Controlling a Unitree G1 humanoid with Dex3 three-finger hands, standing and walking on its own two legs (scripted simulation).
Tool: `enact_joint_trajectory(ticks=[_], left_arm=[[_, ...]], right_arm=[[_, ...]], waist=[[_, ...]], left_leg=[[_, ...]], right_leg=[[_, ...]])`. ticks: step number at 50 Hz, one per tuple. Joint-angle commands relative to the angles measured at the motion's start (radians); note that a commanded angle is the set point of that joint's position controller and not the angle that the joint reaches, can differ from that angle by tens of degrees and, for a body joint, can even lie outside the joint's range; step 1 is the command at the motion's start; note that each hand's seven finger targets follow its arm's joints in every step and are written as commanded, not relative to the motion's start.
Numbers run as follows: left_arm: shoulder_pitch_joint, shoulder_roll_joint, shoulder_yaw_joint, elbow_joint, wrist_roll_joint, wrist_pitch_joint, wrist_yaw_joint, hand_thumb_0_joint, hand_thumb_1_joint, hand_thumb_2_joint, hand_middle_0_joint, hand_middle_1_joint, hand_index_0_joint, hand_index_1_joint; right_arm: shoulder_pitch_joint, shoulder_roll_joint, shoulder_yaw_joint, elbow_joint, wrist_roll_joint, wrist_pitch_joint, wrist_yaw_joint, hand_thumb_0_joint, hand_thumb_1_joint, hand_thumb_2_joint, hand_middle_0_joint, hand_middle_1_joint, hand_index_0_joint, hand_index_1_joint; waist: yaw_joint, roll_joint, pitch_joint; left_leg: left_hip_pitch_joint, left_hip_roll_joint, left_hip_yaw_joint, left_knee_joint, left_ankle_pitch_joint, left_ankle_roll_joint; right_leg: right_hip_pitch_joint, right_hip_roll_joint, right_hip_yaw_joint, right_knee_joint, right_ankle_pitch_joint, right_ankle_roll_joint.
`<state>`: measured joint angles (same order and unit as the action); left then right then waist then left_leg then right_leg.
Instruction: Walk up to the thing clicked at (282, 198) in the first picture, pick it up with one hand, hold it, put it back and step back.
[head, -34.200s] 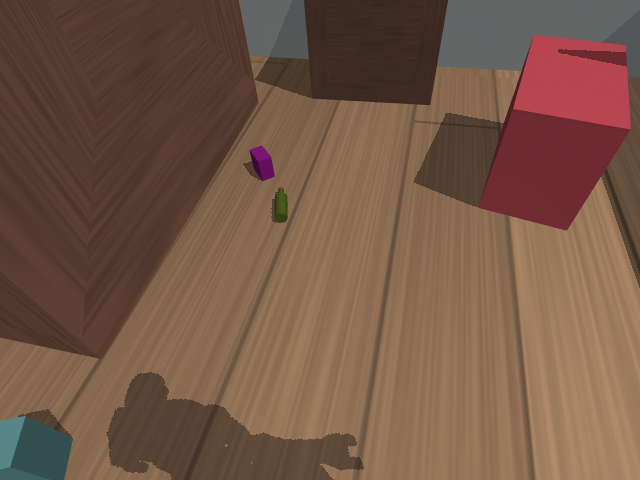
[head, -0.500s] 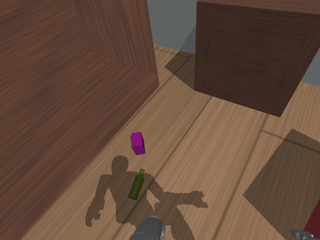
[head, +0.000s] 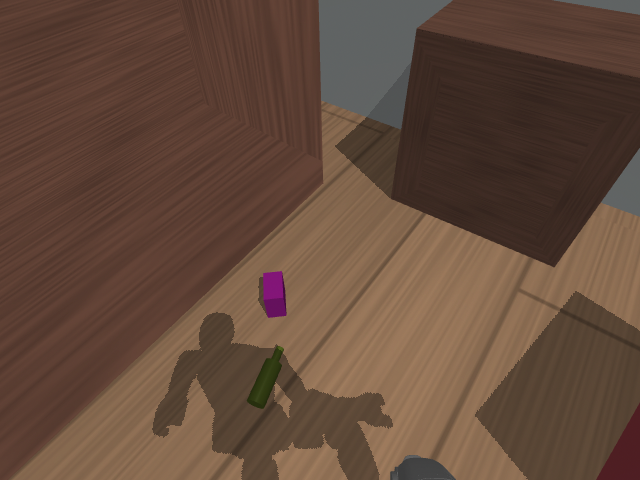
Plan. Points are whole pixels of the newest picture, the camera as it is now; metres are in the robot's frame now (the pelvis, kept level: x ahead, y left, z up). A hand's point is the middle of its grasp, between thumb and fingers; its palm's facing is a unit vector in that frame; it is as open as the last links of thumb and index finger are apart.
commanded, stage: walk up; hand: left
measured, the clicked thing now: (268, 374) +0.54 +0.22 -0.74
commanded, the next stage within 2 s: none
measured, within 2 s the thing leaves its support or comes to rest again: neither
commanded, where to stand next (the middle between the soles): +0.13 +0.01 m, yaw -2 degrees
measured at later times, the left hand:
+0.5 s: hand out of the picture +0.09 +0.28 -0.15, palm faces +0.04 -0.92 -0.38, open 7.4 cm
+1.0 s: hand out of the picture +0.08 +0.26 -0.15, palm faces +0.02 -0.94 -0.34, open 7.4 cm
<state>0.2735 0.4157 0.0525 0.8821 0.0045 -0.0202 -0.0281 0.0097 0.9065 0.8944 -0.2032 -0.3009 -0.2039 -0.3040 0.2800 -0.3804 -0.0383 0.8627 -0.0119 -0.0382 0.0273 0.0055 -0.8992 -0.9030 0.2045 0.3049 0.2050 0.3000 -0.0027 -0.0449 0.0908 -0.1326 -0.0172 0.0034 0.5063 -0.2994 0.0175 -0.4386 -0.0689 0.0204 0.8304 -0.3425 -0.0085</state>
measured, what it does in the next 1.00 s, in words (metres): steps on the spot: right foot, then left foot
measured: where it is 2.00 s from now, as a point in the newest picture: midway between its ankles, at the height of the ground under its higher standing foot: outside the picture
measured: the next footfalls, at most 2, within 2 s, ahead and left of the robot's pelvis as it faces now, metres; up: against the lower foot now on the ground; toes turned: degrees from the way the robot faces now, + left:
right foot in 0.10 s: +0.12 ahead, -0.13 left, +0.00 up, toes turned +1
left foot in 0.40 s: +0.03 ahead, +0.14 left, +0.00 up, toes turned +2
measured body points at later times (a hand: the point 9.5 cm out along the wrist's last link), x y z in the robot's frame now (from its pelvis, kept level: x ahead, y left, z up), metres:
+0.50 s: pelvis +0.00 +0.01 -0.01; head +0.01 +0.01 +0.44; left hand +0.09 +0.33 -0.12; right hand +0.04 -0.30 -0.14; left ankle -0.01 +0.13 -0.73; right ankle +0.08 -0.13 -0.72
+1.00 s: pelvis +0.02 +0.01 +0.01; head +0.03 +0.00 +0.46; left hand +0.08 +0.31 -0.12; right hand +0.15 -0.29 -0.12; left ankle -0.01 +0.13 -0.73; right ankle +0.07 -0.13 -0.73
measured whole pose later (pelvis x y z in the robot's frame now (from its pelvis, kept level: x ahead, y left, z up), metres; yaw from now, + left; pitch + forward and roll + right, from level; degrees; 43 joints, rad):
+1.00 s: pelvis +0.02 +0.01 +0.01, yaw +1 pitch -2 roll +0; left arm 0.11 0.34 0.00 1.14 0.00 -0.02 -0.01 0.01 0.91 0.89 -0.20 -0.30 -0.20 -0.30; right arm 0.05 -0.36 -0.02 1.08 0.00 -0.01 0.01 0.00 -0.90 -0.90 0.20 0.30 0.20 0.30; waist 0.03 0.02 0.06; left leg -0.09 0.02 0.01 0.41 -0.28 -0.01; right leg -0.22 -0.03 0.02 0.42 -0.16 0.03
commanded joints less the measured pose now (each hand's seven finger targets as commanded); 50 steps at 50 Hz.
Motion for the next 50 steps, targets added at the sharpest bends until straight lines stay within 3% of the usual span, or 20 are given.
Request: enact_joint_trajectory(ticks=[1, 4, 5, 6, 7, 8, 10, 14, 19, 20, 22, 23, 24, 26, 29, 31, 33, 36, 43, 50], left_arm=[[0.008, 0.159, 0.048, -0.029, 0.001, -0.033, 0.032, 0.0, 0.9, 0.9, -0.2, -0.3, -0.2, -0.3], [0.051, 0.175, 0.049, 0.004, 0.007, -0.05, 0.051, 0.0, 0.9, 0.9, -0.2, -0.3, -0.2, -0.3], [0.038, 0.216, 0.057, -0.001, 0.016, -0.058, 0.054, 0.0, 0.9, 0.9, -0.2, -0.3, -0.2, -0.3], [0.002, 0.255, 0.059, -0.026, 0.019, -0.063, 0.055, 0.0, 0.9, 0.9, -0.2, -0.3, -0.2, -0.3], [-0.075, 0.278, 0.056, -0.037, 0.012, -0.056, 0.056, 0.0, 0.9, 0.9, -0.2, -0.3, -0.2, -0.3], [-0.106, 0.274, 0.055, -0.04, 0.016, -0.049, 0.059, 0.0, 0.9, 0.9, -0.2, -0.3, -0.2, -0.3], [-0.124, 0.246, 0.049, -0.035, 0.018, -0.044, 0.059, 0.0, 0.9, 0.9, -0.2, -0.3, -0.2, -0.3], [-0.136, 0.239, 0.057, -0.021, 0.029, -0.033, 0.056, 0.0, 0.9, 0.9, -0.2, -0.3, -0.2, -0.3], [-0.197, 0.199, 0.044, -0.013, 0.012, 0.003, 0.039, 0.0, 0.9, 0.9, -0.2, -0.3, -0.2, -0.3], [-0.186, 0.174, 0.034, -0.005, 0.007, 0.007, 0.036, 0.0, 0.9, 0.9, -0.2, -0.3, -0.2, -0.3], [-0.203, 0.13, 0.02, 0.009, -0.008, 0.012, 0.032, 0.0, 0.9, 0.9, -0.2, -0.3, -0.2, -0.3], [-0.213, 0.178, 0.041, 0.037, 0.0, 0.014, 0.034, 0.0, 0.9, 0.9, -0.2, -0.3, -0.2, -0.3], [-0.187, 0.172, 0.042, 0.057, -0.004, 0.011, 0.03, 0.0, 0.9, 0.9, -0.2, -0.3, -0.2, -0.3], [-0.144, 0.135, 0.026, 0.075, -0.008, -0.001, 0.026, 0.0, 0.9, 0.9, -0.2, -0.3, -0.2, -0.3], [-0.166, 0.156, 0.023, 0.099, -0.007, -0.012, 0.035, 0.0, 0.9, 0.9, -0.2, -0.3, -0.2, -0.3], [-0.211, 0.164, 0.007, 0.101, -0.008, -0.014, 0.033, 0.0, 0.9, 0.9, -0.2, -0.3, -0.2, -0.3], [-0.218, 0.154, -0.004, 0.115, -0.013, -0.004, 0.026, 0.0, 0.9, 0.9, -0.2, -0.3, -0.2, -0.3], [-0.205, 0.154, -0.009, 0.153, -0.01, -0.004, 0.023, 0.0, 0.9, 0.9, -0.2, -0.3, -0.2, -0.3], [-0.196, 0.156, -0.011, 0.195, -0.009, -0.02, 0.028, 0.0, 0.9, 0.9, -0.2, -0.3, -0.2, -0.3], [-0.219, 0.14, -0.012, 0.203, -0.004, -0.024, 0.033, 0.0, 0.9, 0.9, -0.2, -0.3, -0.2, -0.3]], right_arm=[[-0.066, -0.234, -0.061, -0.078, 0.0, 0.003, -0.017, 0.0, -0.9, -0.9, 0.2, 0.3, 0.2, 0.3], [-0.095, -0.169, -0.039, -0.083, 0.03, 0.03, -0.02, 0.0, -0.9, -0.9, 0.2, 0.3, 0.2, 0.3], [-0.059, -0.129, -0.027, -0.078, 0.036, 0.032, -0.022, 0.0, -0.9, -0.9, 0.2, 0.3, 0.2, 0.3], [-0.008, -0.109, -0.016, -0.066, 0.036, 0.043, -0.026, 0.0, -0.9, -0.9, 0.2, 0.3, 0.2, 0.3], [0.003, -0.174, -0.038, -0.042, 0.026, 0.06, -0.036, 0.0, -0.9, -0.9, 0.2, 0.3, 0.2, 0.3], [0.001, -0.196, -0.048, -0.019, 0.019, 0.064, -0.038, 0.0, -0.9, -0.9, 0.2, 0.3, 0.2, 0.3], [-0.016, -0.211, -0.054, 0.004, 0.024, 0.063, -0.032, 0.0, -0.9, -0.9, 0.2, 0.3, 0.2, 0.3], [-0.004, -0.203, -0.051, 0.044, 0.008, 0.064, -0.02, 0.0, -0.9, -0.9, 0.2, 0.3, 0.2, 0.3], [0.043, -0.19, -0.052, 0.122, -0.007, 0.037, -0.018, 0.0, -0.9, -0.9, 0.2, 0.3, 0.2, 0.3], [0.02, -0.202, -0.054, 0.12, -0.016, 0.031, -0.023, 0.0, -0.9, -0.9, 0.2, 0.3, 0.2, 0.3], [-0.107, -0.284, -0.059, 0.084, -0.02, 0.017, -0.026, 0.0, -0.9, -0.9, 0.2, 0.3, 0.2, 0.3], [-0.172, -0.308, -0.059, 0.074, -0.015, 0.018, -0.026, 0.0, -0.9, -0.9, 0.2, 0.3, 0.2, 0.3], [-0.219, -0.272, -0.048, 0.069, -0.017, 0.015, -0.028, 0.0, -0.9, -0.9, 0.2, 0.3, 0.2, 0.3], [-0.233, -0.213, -0.024, 0.075, -0.014, 0.003, -0.028, 0.0, -0.9, -0.9, 0.2, 0.3, 0.2, 0.3], [-0.173, -0.217, -0.025, 0.105, 0.0, -0.004, -0.026, 0.0, -0.9, -0.9, 0.2, 0.3, 0.2, 0.3], [-0.125, -0.2, -0.023, 0.127, 0.004, 0.003, -0.033, 0.0, -0.9, -0.9, 0.2, 0.3, 0.2, 0.3], [-0.175, -0.223, -0.027, 0.137, -0.004, 0.004, -0.034, 0.0, -0.9, -0.9, 0.2, 0.3, 0.2, 0.3], [-0.208, -0.218, -0.025, 0.141, -0.001, 0.004, -0.032, 0.0, -0.9, -0.9, 0.2, 0.3, 0.2, 0.3], [-0.217, -0.193, -0.021, 0.166, 0.01, 0.005, -0.033, 0.0, -0.9, -0.9, 0.2, 0.3, 0.2, 0.3], [-0.243, -0.187, -0.025, 0.184, 0.008, 0.013, -0.029, 0.0, -0.9, -0.9, 0.2, 0.3, 0.2, 0.3]], waist=[[-0.003, 0.245, 0.004], [0.048, 0.112, -0.074], [0.044, -0.028, -0.114], [0.018, -0.114, -0.138], [0.006, -0.071, -0.116], [0.002, -0.093, -0.097], [0.006, -0.093, -0.095], [0.026, -0.152, -0.135], [-0.008, -0.116, -0.111], [-0.007, -0.076, -0.102], [0.01, 0.145, -0.039], [0.017, 0.147, 0.021], [0.049, 0.114, 0.049], [0.072, 0.123, 0.01], [0.03, 0.15, -0.114], [-0.003, 0.13, -0.131], [0.015, 0.152, -0.083], [0.024, 0.129, -0.067], [0.011, 0.046, -0.114], [0.004, 0.021, -0.135]], left_leg=[[-0.23, 0.193, -0.111, -0.084, 0.403, 0.172], [-0.224, 0.11, -0.066, 0.145, 0.283, 0.085], [-0.281, 0.055, -0.047, 0.257, 0.104, 0.046], [-0.275, -0.015, -0.058, 0.358, -0.187, 0.009], [-0.216, 0.007, -0.099, 0.445, -0.329, 0.014], [-0.206, 0.025, -0.103, 0.455, -0.332, 0.014], [-0.223, 0.027, -0.133, 0.443, -0.281, 0.011], [-0.238, 0.024, -0.064, 0.331, -0.215, -0.006], [-0.039, -0.004, 0.025, 0.005, -0.048, 0.001], [-0.033, 0.023, -0.028, -0.058, -0.051, 0.016], [-0.232, 0.276, -0.422, -0.255, -0.392, 0.12], [-0.413, 0.317, -0.423, -0.281, -0.428, 0.163], [-0.47, 0.283, -0.344, -0.256, -0.372, 0.157], [-0.3, 0.183, -0.175, -0.142, -0.011, 0.078], [-0.137, 0.146, -0.116, -0.033, 0.251, 0.036], [-0.133, 0.134, -0.121, -0.115, 0.073, 0.031], [-0.131, 0.163, -0.151, -0.184, -0.042, 0.038], [-0.123, 0.172, -0.145, -0.203, -0.018, 0.044], [0.0, 0.131, -0.061, -0.159, 0.162, 0.017], [0.048, 0.137, -0.055, -0.186, 0.181, 0.014]], right_leg=[[0.195, 0.038, -0.068, -0.128, 0.127, 0.01], [0.346, 0.044, -0.041, -0.345, 0.323, -0.016], [0.393, -0.08, 0.12, -0.392, 0.419, -0.047], [0.331, -0.283, 0.403, -0.499, 0.369, -0.13], [0.208, -0.333, 0.453, -0.506, 0.187, -0.221], [0.154, -0.327, 0.468, -0.513, 0.099, -0.241], [0.161, -0.247, 0.342, -0.507, 0.017, -0.18], [0.203, -0.186, 0.245, -0.49, -0.126, -0.157], [0.039, -0.126, 0.129, -0.405, -0.201, -0.103], [0.015, -0.101, 0.102, -0.373, -0.204, -0.074], [0.023, 0.043, -0.006, -0.182, -0.153, -0.005], [0.152, 0.038, 0.03, -0.057, -0.133, -0.011], [0.229, 0.034, 0.025, -0.071, -0.073, -0.012], [0.216, 0.028, 0.004, -0.253, 0.091, -0.022], [0.296, -0.003, 0.04, -0.343, 0.344, -0.033], [0.275, -0.029, 0.088, -0.34, 0.28, -0.044], [0.243, 0.002, 0.056, -0.349, 0.157, -0.023], [0.254, 0.004, 0.047, -0.387, 0.152, -0.017], [0.284, -0.048, 0.092, -0.444, 0.387, -0.019], [0.281, -0.053, 0.099, -0.477, 0.376, -0.012]])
